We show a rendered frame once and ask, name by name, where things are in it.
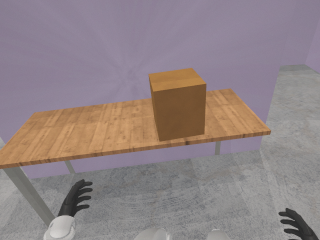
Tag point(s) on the carton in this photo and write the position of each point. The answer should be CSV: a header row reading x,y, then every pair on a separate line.
x,y
179,103

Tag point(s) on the robot thigh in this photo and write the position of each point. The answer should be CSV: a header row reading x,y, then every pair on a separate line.
x,y
217,235
154,234

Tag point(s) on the table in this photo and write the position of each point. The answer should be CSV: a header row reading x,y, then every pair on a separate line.
x,y
114,128

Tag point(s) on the left robot thigh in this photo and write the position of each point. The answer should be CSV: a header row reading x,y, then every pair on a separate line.
x,y
154,234

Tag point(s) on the robot left forearm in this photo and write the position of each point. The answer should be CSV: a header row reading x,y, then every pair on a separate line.
x,y
61,228

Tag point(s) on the right robot hand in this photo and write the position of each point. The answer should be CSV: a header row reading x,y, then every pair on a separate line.
x,y
304,231

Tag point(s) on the left robot hand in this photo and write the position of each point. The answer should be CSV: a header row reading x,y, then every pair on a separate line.
x,y
69,206

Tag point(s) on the right robot thigh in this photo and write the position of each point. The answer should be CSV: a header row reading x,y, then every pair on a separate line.
x,y
217,235

